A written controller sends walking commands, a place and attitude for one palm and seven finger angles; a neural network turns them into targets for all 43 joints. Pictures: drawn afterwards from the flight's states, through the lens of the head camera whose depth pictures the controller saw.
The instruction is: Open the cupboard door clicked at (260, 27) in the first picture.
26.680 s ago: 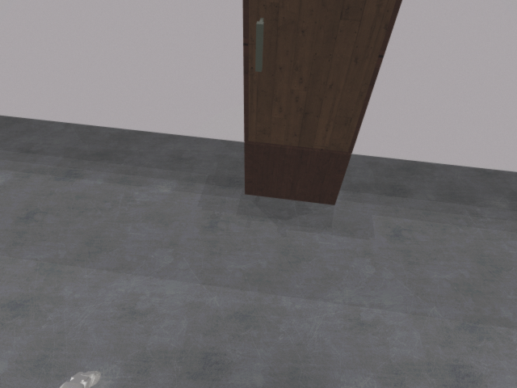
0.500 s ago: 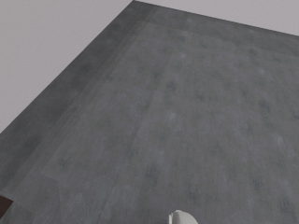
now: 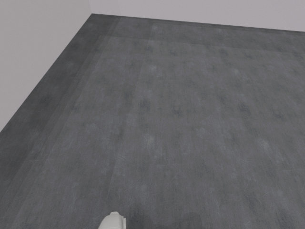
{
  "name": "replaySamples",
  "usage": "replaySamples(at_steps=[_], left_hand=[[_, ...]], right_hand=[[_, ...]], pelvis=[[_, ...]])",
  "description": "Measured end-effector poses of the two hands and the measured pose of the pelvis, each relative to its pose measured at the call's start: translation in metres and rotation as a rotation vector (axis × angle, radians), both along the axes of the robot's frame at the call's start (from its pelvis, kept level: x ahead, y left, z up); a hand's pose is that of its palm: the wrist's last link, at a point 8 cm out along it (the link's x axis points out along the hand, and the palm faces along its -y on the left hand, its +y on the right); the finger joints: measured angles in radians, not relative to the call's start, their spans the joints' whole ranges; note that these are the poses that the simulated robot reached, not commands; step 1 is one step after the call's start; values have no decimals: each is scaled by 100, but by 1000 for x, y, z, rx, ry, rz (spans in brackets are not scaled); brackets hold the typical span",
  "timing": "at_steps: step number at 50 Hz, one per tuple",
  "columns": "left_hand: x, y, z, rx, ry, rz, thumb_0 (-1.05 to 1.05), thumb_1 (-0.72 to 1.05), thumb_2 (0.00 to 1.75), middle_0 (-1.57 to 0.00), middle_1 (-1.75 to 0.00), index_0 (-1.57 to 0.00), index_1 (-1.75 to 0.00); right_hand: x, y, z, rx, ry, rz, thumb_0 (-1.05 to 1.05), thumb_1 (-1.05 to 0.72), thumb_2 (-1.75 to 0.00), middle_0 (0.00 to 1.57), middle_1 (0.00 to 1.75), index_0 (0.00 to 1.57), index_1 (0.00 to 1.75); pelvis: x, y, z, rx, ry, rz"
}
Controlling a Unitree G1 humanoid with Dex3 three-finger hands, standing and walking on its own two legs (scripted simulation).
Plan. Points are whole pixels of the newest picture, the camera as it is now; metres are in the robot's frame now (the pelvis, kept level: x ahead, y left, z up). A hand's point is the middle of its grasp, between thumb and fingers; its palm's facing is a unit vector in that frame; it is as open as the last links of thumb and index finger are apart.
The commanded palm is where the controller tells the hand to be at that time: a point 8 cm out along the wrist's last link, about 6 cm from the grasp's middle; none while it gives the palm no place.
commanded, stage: walk to a spot facing it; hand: left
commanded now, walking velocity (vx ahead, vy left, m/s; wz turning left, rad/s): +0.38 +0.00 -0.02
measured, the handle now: out of the picture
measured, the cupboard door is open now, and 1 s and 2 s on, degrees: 40 40 40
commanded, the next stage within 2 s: turn to face it in 0.30 s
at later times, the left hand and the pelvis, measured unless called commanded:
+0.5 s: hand (99, 179) +0.30 +0.19 -0.17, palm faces -0.06 -0.98 -0.21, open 7.3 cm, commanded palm none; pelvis +0.22 +0.01 -0.01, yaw -5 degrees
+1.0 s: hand (102, 161) +0.37 +0.20 -0.20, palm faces +0.22 -0.96 -0.18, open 7.4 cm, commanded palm none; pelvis +0.32 -0.01 -0.02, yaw +12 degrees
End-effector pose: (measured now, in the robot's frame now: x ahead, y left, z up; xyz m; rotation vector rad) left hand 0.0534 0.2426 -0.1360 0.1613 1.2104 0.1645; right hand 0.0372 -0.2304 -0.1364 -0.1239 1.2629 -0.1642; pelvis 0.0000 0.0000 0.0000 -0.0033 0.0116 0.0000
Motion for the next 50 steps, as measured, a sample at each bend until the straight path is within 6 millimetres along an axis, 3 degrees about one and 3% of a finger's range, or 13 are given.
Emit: replaySamples(at_steps=[8,11,15,22,27,30,33,36,41,45,50], left_hand=[[-13,10,-21,-47,217,80,0,92,90,-20,-30,-20,-30],[-1,16,-31,-62,288,74,0,92,90,-20,-30,-20,-30],[52,20,-27,-61,262,39,1,91,90,-20,-30,-20,-30],[185,8,-6,-35,87,-50,1,92,90,-19,-30,-19,-30],[271,-9,-7,21,-19,-117,1,93,90,-19,-30,-19,-30],[301,-22,-7,31,-68,-99,1,92,90,-19,-30,-19,-30],[314,-33,-4,14,-85,-58,1,92,90,-19,-30,-20,-30],[317,-40,-5,-13,-82,-6,0,92,90,-20,-30,-20,-30],[317,-27,-16,-37,-75,72,-1,93,90,-20,-30,-20,-30],[307,-10,-38,-58,-33,134,0,92,90,-20,-30,-20,-30],[299,6,-32,-32,20,192,1,91,90,-20,-30,-20,-30]], right_hand=[[158,25,7,-14,-178,99,1,-91,-90,19,30,19,30],[194,30,3,-41,-240,96,1,-91,-90,20,30,19,30],[193,32,3,-42,-183,50,0,-91,-90,20,30,20,30],[150,16,-3,-26,45,-78,0,-94,-90,20,30,20,30],[127,1,-21,21,208,-145,1,-93,-90,20,30,20,30],[130,-6,-29,44,301,-130,1,-92,-90,20,30,19,30],[157,-12,-22,40,316,-100,1,-92,-90,20,30,19,30],[199,-18,-12,21,265,-57,1,-92,-90,19,30,19,30],[284,-17,-4,-23,131,52,1,-92,-90,19,30,19,30],[348,-12,-7,-75,9,141,1,-91,-90,19,30,19,30],[398,-7,7,-104,-62,219,1,-91,-90,20,30,19,30]], pelvis=[[84,21,-11,-11,-19,-13],[112,32,-21,-7,-27,-39],[143,33,-14,11,-26,-55],[197,21,-1,16,-25,-97],[239,-7,-15,46,-32,-75],[256,-18,-20,28,-31,-34],[269,-22,-14,19,-30,12],[282,-25,-8,15,-18,54],[299,-19,-9,1,-7,118],[312,-6,-25,-29,4,162],[324,-5,-17,-21,28,208]])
